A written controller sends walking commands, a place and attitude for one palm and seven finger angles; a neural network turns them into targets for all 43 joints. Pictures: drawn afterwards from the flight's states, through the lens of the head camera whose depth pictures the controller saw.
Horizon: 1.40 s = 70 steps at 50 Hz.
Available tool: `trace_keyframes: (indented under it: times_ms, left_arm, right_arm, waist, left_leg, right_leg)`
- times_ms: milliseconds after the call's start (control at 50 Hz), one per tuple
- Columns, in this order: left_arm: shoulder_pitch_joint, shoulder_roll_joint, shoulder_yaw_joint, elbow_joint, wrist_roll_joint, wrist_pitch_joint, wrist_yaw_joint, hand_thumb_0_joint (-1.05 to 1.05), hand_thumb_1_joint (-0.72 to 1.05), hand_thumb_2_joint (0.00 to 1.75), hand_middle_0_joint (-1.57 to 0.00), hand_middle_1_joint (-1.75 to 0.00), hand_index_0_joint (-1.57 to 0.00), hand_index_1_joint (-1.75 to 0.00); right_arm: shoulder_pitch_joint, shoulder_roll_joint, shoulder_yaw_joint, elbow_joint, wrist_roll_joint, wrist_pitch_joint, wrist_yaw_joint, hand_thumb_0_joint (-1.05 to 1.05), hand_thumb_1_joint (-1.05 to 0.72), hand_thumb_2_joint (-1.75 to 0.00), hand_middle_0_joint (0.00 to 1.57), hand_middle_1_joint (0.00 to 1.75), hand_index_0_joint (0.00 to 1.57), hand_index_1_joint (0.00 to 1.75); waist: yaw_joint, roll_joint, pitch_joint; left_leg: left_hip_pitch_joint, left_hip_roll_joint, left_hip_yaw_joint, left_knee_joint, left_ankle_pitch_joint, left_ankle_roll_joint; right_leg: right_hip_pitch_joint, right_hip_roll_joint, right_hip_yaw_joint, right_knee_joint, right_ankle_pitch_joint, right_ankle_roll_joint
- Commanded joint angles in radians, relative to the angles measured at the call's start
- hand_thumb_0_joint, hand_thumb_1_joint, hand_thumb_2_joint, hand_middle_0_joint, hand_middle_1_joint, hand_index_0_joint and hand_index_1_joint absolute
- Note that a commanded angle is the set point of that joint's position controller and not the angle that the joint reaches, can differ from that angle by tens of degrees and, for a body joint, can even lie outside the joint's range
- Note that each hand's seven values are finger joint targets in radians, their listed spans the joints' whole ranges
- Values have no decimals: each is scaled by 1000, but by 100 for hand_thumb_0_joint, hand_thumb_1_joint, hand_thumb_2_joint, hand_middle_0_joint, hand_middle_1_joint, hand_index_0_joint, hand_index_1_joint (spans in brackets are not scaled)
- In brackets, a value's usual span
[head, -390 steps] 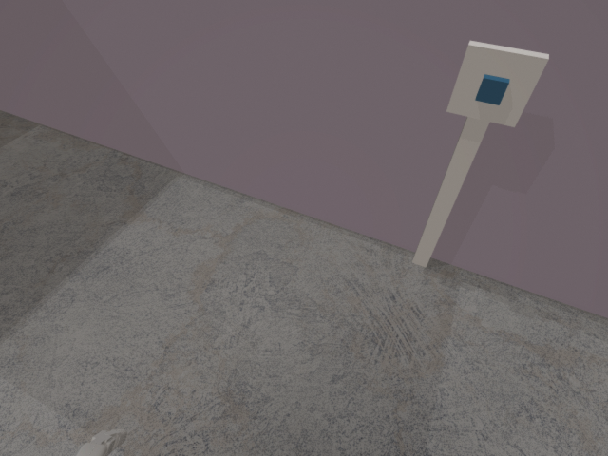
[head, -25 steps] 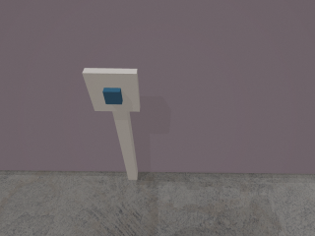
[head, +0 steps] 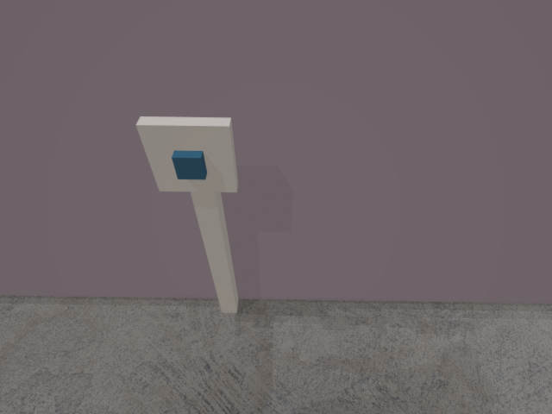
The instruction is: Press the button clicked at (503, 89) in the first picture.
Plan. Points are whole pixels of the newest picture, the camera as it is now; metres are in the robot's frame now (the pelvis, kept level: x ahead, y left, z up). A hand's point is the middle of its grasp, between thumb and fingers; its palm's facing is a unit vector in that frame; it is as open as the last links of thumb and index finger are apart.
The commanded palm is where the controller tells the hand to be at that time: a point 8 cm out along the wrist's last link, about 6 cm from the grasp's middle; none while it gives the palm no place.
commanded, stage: come to a stop and stand still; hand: left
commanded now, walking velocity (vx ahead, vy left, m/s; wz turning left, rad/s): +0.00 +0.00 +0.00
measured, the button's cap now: (190, 164) +0.58 +0.22 +0.02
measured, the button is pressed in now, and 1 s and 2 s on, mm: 0 0 0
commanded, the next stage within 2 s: look again from close up in 0.14 s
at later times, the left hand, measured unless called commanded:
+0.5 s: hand out of the picture +0.02 +0.18 -0.18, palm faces +0.01 -0.97 -0.23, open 7.3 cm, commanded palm none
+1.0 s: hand out of the picture +0.02 +0.16 -0.19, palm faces +0.02 -0.98 -0.19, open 7.3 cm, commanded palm none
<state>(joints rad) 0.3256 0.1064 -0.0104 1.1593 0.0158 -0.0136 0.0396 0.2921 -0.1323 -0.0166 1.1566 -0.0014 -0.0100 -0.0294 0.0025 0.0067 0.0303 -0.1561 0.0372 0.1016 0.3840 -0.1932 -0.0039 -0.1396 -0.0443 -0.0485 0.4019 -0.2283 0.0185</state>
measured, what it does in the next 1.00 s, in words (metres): stands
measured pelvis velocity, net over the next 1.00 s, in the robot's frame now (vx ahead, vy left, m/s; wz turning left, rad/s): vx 0.03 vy -0.01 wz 0.01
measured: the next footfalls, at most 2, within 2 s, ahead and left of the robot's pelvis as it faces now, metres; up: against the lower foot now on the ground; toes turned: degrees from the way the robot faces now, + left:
right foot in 1.40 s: +0.16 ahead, -0.11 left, +0.00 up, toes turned -5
left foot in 1.76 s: +0.15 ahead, +0.10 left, +0.00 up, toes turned +3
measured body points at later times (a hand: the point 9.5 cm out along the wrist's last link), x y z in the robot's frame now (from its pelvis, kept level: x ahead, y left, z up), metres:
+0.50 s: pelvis +0.01 +0.01 -0.01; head +0.00 -0.01 +0.44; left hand +0.02 +0.23 -0.16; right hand +0.01 -0.22 -0.18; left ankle +0.01 +0.12 -0.74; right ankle -0.01 -0.13 -0.74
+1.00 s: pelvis +0.03 -0.01 -0.01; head +0.04 -0.01 +0.44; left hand +0.02 +0.21 -0.17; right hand +0.04 -0.23 -0.17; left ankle +0.01 +0.12 -0.74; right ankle -0.01 -0.13 -0.74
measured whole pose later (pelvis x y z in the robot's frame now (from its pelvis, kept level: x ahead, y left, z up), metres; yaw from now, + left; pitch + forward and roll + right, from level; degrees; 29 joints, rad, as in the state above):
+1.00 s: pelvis +0.03 -0.01 -0.01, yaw +0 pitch -1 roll +0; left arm 0.30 0.15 0.00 1.11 0.02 -0.01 0.02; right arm 0.29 -0.16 0.00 1.11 -0.02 -0.01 -0.01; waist 0.00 0.00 0.02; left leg -0.20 0.05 0.08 0.54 -0.32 -0.01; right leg -0.18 -0.04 -0.05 0.55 -0.36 0.01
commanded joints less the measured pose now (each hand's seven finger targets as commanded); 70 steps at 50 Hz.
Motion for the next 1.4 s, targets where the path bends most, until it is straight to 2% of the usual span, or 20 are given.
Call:
trace_keyframes:
  times_ms: [0, 200, 220, 240, 260, 300, 480, 820, 920, 980, 1060, 1120, 1160, 1180, 1200, 1220, 1280, 1340, 1360, 1380]
  left_arm:
    - [63, 113, 24, -19, -1, -12, 5, 0, 90, 90, -20, -30, -20, -30]
    - [32, 145, 33, -37, -2, -16, 2, 0, 90, 90, -20, -30, -20, -30]
    - [98, 146, 21, -20, 12, -32, 37, 0, 90, 90, -20, -30, -20, -30]
    - [35, 199, 30, -74, 4, -42, 27, 0, 90, 90, -20, -30, -20, -30]
    - [-3, 186, 26, -90, 3, -40, 16, 0, 90, 90, -20, -30, -20, -30]
    - [-21, 168, 25, -106, 0, -37, 8, 0, 90, 90, -20, -30, -20, -30]
    - [-5, 142, 15, -107, 0, -10, -2, 0, 90, 90, -20, -30, -20, -30]
    - [6, 158, 24, -86, -2, -12, -1, 0, 90, 90, -20, -30, -20, -30]
    - [28, 159, 33, -77, 7, -5, -12, 0, 90, 90, -20, -30, -20, -30]
    - [49, 173, 43, -75, 8, -8, -17, 0, 90, 90, -20, -30, -20, -30]
    - [96, 188, 60, -65, 6, -18, -18, 0, 90, 90, -20, -30, -20, -30]
    - [98, 182, 68, -65, 8, -21, -18, 0, 90, 90, -20, -30, -20, -30]
    - [47, 135, 59, -88, 8, -23, -21, 0, 90, 90, -20, -30, -20, -30]
    - [-14, 101, 50, -117, 8, -28, -20, 0, 90, 90, -20, -30, -20, -30]
    - [-82, 104, 48, -147, 6, -31, -16, 0, 90, 90, -20, -30, -20, -30]
    - [-110, 108, 52, -157, 4, -31, -13, 0, 90, 90, -20, -30, -20, -30]
    - [-84, 69, 53, -149, -3, -22, -20, 0, 90, 90, -20, -30, -20, -30]
    - [109, 99, 61, -88, -1, -20, -21, 0, 90, 90, -20, -30, -20, -30]
    - [156, 178, 73, -75, 4, -32, -12, 0, 90, 90, -20, -30, -20, -30]
    - [155, 219, 79, -78, 2, -37, -1, 0, 90, 90, -20, -30, -20, -30]
  right_arm:
    - [69, -91, -18, -19, -4, -10, -4, 0, -90, -90, 20, 30, 20, 30]
    - [49, -118, -22, -26, -5, -12, -3, 0, -90, -90, 20, 30, 20, 30]
    - [-58, -116, -6, -102, -8, -26, 11, 0, -90, -90, 20, 30, 20, 30]
    - [33, -64, -4, -123, -7, -8, 17, 0, -90, -90, 20, 30, 20, 30]
    - [46, -71, -5, -106, -12, -8, 19, 0, -90, -90, 20, 30, 20, 30]
    - [79, -90, -1, -113, -21, -13, 23, 0, -90, -90, 20, 30, 20, 30]
    - [58, -126, 6, -134, -17, -17, 12, 0, -90, -90, 20, 30, 20, 30]
    - [39, -116, 8, -77, -13, -21, 3, 0, -90, -90, 20, 30, 20, 30]
    - [40, -110, 1, -76, -20, -9, 12, 0, -90, -90, 20, 30, 20, 30]
    - [37, -97, 0, -86, -23, -11, 16, 0, -90, -90, 20, 30, 20, 30]
    - [36, -78, 1, -95, -20, -27, 16, 0, -90, -90, 20, 30, 20, 30]
    - [69, -82, 0, -84, -18, -38, 15, 0, -90, -90, 20, 30, 20, 30]
    - [198, -147, -15, -33, -22, -46, 4, 0, -90, -90, 20, 30, 20, 30]
    - [294, -191, -29, -5, -27, -46, -5, 0, -90, -90, 20, 30, 20, 30]
    - [340, -179, -24, 10, -31, -44, -12, 0, -90, -90, 20, 30, 20, 30]
    - [319, -161, -16, 6, -32, -44, -16, 0, -90, -90, 20, 30, 20, 30]
    - [144, -137, -8, -53, -35, -39, -24, 0, -90, -90, 20, 30, 20, 30]
    - [48, -170, -15, -84, -12, -33, -23, 0, -90, -90, 20, 30, 20, 30]
    - [67, -160, -22, -88, -2, -36, -18, 0, -90, -90, 20, 30, 20, 30]
    - [102, -109, -15, -92, 3, -29, -15, 0, -90, -90, 20, 30, 20, 30]
  waist:
    - [-5, -23, 81]
    - [-3, -20, 69]
    - [36, -71, 79]
    - [-40, -67, -33]
    - [-37, -12, 4]
    - [-42, 52, -2]
    - [-4, -16, 80]
    - [1, -4, 11]
    - [3, -32, 81]
    - [3, -67, 110]
    - [9, -110, 91]
    - [-9, -66, 74]
    - [-62, 159, 26]
    - [-97, 301, 24]
    - [-117, 306, 54]
    - [-104, 217, 70]
    - [-29, 146, 96]
    - [70, 58, -18]
    - [76, -48, -83]
    - [52, -202, -147]
  left_leg:
    - [-7, 80, -92, -74, 8, 14]
    - [-3, 86, -94, -66, 24, 12]
    - [-120, 88, -47, 180, 56, -22]
    - [-80, 41, -68, 149, -130, -9]
    - [-52, 37, -66, 110, -102, -3]
    - [-66, 57, -92, 88, -22, 5]
    - [-148, 79, -137, -14, -41, 37]
    - [-36, 73, -88, 27, 144, 29]
    - [-103, 50, -67, 56, -162, 38]
    - [-141, 24, -38, 114, -181, 34]
    - [-175, 1, 3, 208, -111, 32]
    - [-111, 13, 1, 182, -19, 43]
    - [101, 139, -168, 95, 255, 103]
    - [219, 254, -321, 36, 481, 188]
    - [290, 327, -397, 10, 729, 255]
    - [275, 346, -368, 34, 843, 271]
    - [89, 271, -200, 36, 776, 190]
    - [-34, 139, -68, 162, 535, 77]
    - [-93, 95, -60, 236, 309, 42]
    - [-175, 20, -34, 328, -30, 4]
  right_leg:
    - [-102, -69, 74, -101, 27, -28]
    - [-89, -69, 77, -105, 35, -36]
    - [-83, -142, 144, -62, 467, -25]
    - [-61, -175, 148, -71, 220, -66]
    - [-133, -142, 126, -73, 13, -79]
    - [-166, -81, 85, -27, -122, -71]
    - [-120, -39, 48, 34, -58, -45]
    - [-63, -63, 53, 30, 152, -44]
    - [-119, -59, 82, -3, -207, -71]
    - [-120, -76, 122, -27, -248, -94]
    - [-59, -115, 147, -6, -76, -124]
    - [-69, -96, 92, 71, 48, -121]
    - [-231, 9, -56, 330, 25, -75]
    - [-398, 63, -107, 510, -203, -52]
    - [-545, 46, -49, 656, -412, -57]
    - [-569, 0, -5, 693, -418, -66]
    - [-389, -33, -6, 481, -339, -56]
    - [-18, 5, -55, 96, 169, -27]
    - [107, -74, 36, 85, 430, -46]
    - [187, -246, 225, 109, 832, -135]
